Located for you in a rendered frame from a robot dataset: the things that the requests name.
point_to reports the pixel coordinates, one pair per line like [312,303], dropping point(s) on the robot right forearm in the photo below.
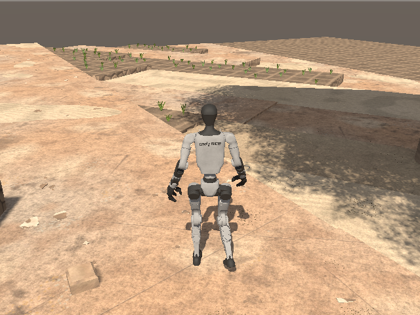
[240,170]

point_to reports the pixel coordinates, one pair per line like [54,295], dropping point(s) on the robot left upper arm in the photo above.
[185,150]

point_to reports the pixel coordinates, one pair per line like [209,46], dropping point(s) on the robot left forearm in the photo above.
[176,176]

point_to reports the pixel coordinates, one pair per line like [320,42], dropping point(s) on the robot left hand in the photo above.
[170,192]

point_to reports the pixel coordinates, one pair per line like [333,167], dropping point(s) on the humanoid robot torso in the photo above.
[210,159]

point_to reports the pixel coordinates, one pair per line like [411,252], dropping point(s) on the robot right upper arm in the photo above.
[233,147]

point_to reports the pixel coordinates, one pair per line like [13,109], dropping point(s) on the robot right hand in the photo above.
[243,180]

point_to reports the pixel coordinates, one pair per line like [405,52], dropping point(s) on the robot head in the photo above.
[209,114]

